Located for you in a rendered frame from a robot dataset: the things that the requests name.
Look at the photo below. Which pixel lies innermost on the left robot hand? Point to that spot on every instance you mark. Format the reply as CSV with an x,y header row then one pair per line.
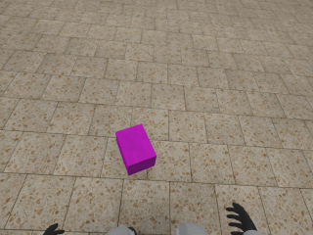
x,y
50,230

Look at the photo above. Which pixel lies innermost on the carton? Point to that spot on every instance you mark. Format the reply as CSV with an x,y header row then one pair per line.
x,y
135,148

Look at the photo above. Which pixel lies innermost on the right robot thigh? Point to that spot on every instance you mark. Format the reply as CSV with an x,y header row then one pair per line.
x,y
190,228

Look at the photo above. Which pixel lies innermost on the right robot hand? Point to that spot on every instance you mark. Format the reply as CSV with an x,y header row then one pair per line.
x,y
245,224

